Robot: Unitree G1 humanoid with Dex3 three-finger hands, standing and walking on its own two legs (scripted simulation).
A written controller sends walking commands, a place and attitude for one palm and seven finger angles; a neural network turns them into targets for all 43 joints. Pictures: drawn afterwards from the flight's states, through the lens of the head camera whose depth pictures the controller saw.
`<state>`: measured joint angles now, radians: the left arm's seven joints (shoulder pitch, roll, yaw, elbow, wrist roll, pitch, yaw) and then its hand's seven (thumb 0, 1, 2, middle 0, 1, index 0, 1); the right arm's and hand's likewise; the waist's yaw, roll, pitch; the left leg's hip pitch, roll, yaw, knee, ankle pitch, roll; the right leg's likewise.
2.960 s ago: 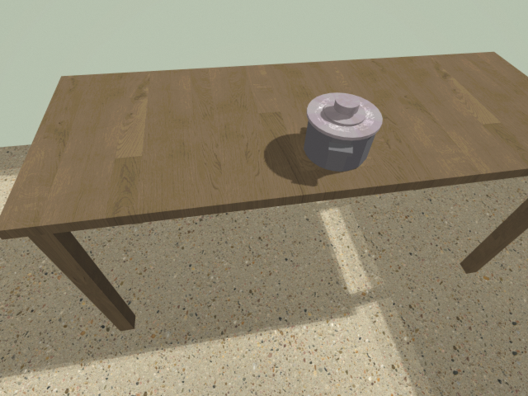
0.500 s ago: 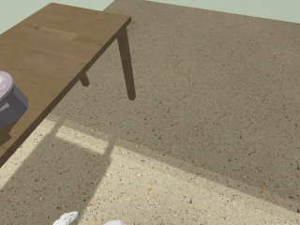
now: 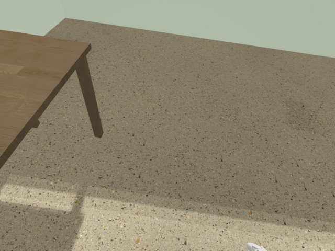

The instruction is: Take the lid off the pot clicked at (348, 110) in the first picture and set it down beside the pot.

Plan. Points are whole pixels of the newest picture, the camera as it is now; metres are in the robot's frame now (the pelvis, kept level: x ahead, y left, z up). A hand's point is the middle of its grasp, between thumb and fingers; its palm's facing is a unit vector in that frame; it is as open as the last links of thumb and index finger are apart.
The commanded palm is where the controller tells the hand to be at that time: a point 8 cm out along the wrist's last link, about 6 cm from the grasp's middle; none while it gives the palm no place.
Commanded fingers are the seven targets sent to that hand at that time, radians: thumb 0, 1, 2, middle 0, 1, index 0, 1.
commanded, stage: walk to a spot facing it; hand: left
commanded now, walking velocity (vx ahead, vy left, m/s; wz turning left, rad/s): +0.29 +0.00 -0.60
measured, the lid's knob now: out of the picture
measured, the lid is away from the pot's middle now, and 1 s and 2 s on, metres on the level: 0.00 0.00 0.00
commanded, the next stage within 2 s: turn to face it in 0.72 s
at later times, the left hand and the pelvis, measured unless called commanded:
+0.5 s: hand (166, 175) +0.39 +0.03 -0.17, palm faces -0.38 -0.91 -0.18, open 7.4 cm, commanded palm none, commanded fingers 0.00 0.90 0.90 -0.20 -0.30 -0.20 -0.30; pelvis +0.17 -0.09 -0.02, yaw -17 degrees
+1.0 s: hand (155, 173) +0.41 +0.07 -0.20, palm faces -0.25 -0.95 -0.17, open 7.4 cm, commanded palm none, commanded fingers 0.00 0.90 0.90 -0.20 -0.30 -0.20 -0.30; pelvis +0.36 -0.11 -0.01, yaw -19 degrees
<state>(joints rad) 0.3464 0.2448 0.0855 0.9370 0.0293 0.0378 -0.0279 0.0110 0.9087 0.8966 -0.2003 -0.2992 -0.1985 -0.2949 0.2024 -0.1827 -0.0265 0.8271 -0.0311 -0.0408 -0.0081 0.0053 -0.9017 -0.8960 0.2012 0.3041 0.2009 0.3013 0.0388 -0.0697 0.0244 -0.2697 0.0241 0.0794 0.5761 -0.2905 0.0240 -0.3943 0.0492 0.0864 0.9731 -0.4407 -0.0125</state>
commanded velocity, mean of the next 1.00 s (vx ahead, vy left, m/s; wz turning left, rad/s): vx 0.24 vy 0.00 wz -0.14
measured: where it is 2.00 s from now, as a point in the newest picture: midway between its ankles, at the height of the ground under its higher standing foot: (189, 236)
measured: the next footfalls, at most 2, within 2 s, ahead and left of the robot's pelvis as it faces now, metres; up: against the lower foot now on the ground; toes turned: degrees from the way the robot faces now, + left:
right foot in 0.46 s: +0.27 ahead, -0.21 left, +0.00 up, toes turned -24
left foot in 0.92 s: +0.51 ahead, -0.08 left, +0.00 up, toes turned -14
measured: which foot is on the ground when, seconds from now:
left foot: down 0.00-0.44, up 0.46-0.90, down 0.92-1.00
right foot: up 0.00-0.44, down 0.46-0.94, up 0.96-1.00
